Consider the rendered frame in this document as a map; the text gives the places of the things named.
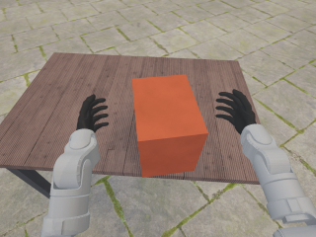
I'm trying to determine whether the left robot forearm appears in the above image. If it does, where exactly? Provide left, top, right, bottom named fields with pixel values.
left=40, top=128, right=100, bottom=237

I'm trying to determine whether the right robot upper arm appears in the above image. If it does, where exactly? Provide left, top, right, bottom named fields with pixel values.
left=273, top=225, right=316, bottom=237

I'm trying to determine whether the robot left hand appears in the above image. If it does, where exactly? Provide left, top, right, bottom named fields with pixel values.
left=76, top=94, right=109, bottom=132

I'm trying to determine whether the carton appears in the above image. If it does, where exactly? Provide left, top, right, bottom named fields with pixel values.
left=131, top=74, right=208, bottom=178

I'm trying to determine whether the table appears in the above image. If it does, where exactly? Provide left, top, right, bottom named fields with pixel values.
left=0, top=52, right=261, bottom=199

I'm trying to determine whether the right robot forearm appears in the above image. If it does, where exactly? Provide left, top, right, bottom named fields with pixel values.
left=240, top=123, right=316, bottom=226

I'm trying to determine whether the robot right hand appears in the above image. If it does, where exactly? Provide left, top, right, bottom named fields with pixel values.
left=215, top=89, right=257, bottom=134

